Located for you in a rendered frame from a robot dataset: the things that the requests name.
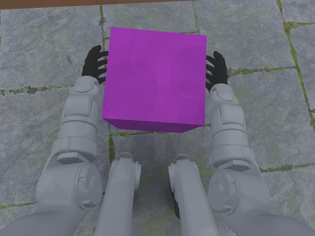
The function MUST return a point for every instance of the robot right hand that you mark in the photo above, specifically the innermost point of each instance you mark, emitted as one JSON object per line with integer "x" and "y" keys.
{"x": 219, "y": 71}

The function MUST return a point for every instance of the robot right thigh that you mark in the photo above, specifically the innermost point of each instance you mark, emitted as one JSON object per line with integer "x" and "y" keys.
{"x": 196, "y": 218}

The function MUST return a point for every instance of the robot left hand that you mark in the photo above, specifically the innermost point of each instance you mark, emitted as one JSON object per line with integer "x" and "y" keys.
{"x": 91, "y": 64}

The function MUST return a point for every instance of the robot left forearm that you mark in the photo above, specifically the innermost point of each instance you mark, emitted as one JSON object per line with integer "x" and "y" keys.
{"x": 78, "y": 125}

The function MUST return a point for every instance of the robot left upper arm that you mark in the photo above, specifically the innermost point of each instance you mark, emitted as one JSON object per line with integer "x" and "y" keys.
{"x": 64, "y": 194}

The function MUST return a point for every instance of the robot right upper arm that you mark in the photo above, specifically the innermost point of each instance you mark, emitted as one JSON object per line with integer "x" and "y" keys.
{"x": 243, "y": 202}

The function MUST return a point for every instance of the robot right foot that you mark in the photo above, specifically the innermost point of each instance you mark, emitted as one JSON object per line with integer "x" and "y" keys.
{"x": 175, "y": 203}

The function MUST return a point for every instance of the robot right forearm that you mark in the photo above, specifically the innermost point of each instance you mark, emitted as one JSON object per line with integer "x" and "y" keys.
{"x": 230, "y": 142}

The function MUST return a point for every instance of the carton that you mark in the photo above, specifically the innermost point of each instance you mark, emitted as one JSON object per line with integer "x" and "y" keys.
{"x": 155, "y": 80}

